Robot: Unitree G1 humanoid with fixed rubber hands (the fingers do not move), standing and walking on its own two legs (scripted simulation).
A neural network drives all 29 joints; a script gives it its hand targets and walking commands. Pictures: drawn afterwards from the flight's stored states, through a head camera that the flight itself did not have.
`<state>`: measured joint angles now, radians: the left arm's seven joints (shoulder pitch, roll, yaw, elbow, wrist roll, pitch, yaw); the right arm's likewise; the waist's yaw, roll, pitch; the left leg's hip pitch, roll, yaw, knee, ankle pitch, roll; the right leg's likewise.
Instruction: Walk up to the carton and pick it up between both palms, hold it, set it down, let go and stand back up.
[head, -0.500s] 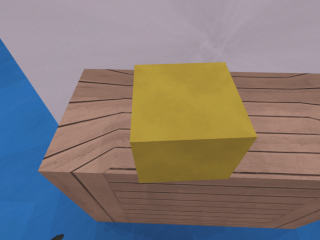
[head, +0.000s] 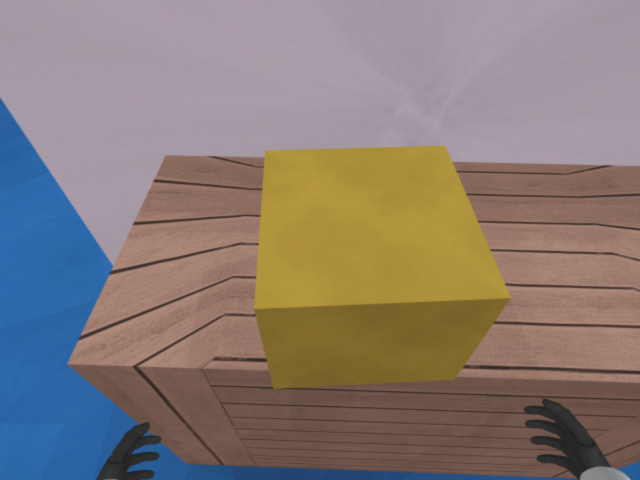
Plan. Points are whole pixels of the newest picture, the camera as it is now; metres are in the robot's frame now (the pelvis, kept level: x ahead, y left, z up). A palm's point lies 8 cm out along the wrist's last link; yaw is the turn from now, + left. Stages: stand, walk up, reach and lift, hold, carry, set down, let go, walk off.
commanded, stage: reach and lift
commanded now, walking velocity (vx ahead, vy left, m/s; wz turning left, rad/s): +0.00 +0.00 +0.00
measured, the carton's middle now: (360, 266) +0.40 -0.05 +0.03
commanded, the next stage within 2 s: none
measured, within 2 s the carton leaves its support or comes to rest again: neither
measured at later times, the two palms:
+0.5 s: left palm out of the picture +0.13 +0.23 -0.02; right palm out of the picture +0.12 -0.27 +0.00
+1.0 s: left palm out of the picture +0.14 +0.18 +0.01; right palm (630, 470) +0.13 -0.28 +0.04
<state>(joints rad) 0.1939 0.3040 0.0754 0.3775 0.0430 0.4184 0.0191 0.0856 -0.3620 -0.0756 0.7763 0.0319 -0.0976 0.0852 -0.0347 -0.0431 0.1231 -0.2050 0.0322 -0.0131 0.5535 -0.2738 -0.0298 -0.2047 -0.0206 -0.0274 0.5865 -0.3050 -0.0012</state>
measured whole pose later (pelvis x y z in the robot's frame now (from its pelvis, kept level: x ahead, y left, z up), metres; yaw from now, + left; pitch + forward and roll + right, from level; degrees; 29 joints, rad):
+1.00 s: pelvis -0.03 -0.01 +0.01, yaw -2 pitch -5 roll +1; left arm 0.42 0.16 -0.01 0.00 -0.16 0.12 0.09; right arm 0.34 -0.31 -0.11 0.06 0.20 0.03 0.11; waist -0.04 -0.01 0.06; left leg -0.08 0.00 0.01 0.36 -0.19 0.00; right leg -0.10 0.02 -0.02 0.43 -0.24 -0.04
